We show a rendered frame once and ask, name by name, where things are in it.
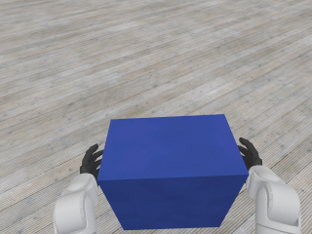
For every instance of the robot left hand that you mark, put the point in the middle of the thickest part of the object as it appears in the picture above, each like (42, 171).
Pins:
(89, 163)

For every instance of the robot left forearm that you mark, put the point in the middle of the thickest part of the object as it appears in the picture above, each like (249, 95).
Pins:
(74, 211)

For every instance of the robot right hand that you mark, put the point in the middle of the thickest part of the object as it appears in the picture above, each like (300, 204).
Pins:
(251, 157)

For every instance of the robot right forearm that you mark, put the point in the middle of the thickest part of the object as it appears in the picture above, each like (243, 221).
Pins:
(277, 205)

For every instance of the carton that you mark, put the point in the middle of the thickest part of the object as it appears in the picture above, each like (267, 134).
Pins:
(171, 172)

